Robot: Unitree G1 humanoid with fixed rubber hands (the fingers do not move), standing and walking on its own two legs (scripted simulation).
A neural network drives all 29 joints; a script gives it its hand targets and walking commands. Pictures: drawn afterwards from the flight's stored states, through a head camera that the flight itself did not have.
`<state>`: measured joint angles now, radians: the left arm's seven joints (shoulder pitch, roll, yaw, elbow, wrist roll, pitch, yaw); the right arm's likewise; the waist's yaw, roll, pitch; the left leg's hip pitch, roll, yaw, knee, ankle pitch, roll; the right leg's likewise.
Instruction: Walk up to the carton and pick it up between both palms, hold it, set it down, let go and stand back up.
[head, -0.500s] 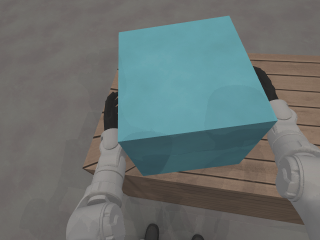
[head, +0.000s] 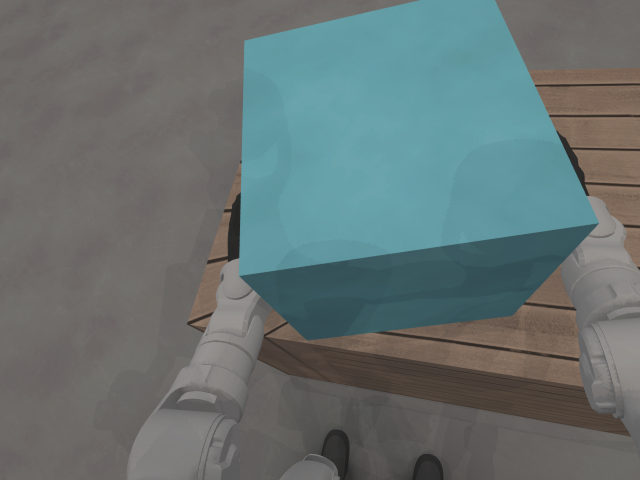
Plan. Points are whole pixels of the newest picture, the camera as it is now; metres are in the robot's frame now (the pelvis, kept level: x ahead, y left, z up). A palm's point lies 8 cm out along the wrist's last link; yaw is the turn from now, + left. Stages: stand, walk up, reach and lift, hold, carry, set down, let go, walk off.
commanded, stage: set down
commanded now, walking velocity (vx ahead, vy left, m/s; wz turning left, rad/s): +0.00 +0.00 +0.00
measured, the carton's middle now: (385, 185) +0.48 +0.05 +0.00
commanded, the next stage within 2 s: none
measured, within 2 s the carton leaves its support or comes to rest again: neither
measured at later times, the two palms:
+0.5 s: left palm (238, 272) +0.32 +0.21 +0.01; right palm (639, 218) +0.46 -0.22 +0.02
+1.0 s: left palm (233, 291) +0.30 +0.20 +0.02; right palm out of the picture +0.41 -0.23 +0.02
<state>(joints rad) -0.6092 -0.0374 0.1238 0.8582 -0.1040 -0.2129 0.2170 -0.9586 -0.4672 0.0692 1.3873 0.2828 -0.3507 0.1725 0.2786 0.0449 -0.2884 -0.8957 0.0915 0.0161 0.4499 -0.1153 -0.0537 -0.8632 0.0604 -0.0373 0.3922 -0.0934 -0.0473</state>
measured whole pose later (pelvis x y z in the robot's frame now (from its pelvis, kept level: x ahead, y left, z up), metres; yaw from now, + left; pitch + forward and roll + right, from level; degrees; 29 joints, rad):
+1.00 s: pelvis -0.01 -0.01 +0.01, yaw +3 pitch +19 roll -1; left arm -0.27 -0.04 0.07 0.42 -0.07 -0.03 0.23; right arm -0.59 -0.58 0.15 1.08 0.50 -0.31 0.29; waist 0.15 0.05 -0.15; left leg -0.67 0.08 -0.03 0.49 -0.15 -0.06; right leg -0.62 0.06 -0.05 0.44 -0.15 -0.06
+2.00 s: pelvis +0.00 +0.00 +0.01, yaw +2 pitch +7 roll +0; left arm 0.14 0.00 0.02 0.29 -0.09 -0.11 0.26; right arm -0.10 -0.57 0.20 0.94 0.59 -0.45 0.36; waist 0.06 0.01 -0.10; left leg -0.45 0.04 -0.03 0.57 -0.24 -0.06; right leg -0.45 0.05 0.00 0.59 -0.27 -0.05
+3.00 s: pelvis +0.02 +0.02 +0.01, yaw +0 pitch +4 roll +0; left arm 0.36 0.01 0.02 0.24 -0.04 -0.02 0.19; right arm 0.15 -0.52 0.13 0.78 0.43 -0.38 0.31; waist 0.03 0.03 -0.02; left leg -0.32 0.03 0.00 0.51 -0.26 -0.03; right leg -0.32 0.05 0.05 0.52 -0.27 -0.02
